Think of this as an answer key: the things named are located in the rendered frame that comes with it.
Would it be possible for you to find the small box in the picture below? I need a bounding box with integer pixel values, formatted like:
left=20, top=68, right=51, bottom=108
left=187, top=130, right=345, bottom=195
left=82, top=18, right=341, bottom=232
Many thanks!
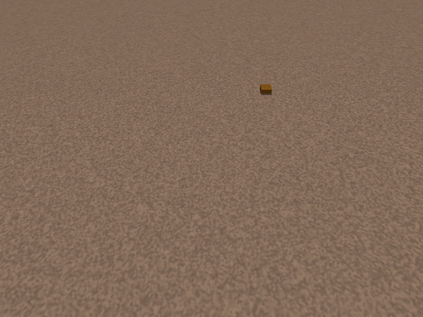
left=260, top=85, right=272, bottom=94

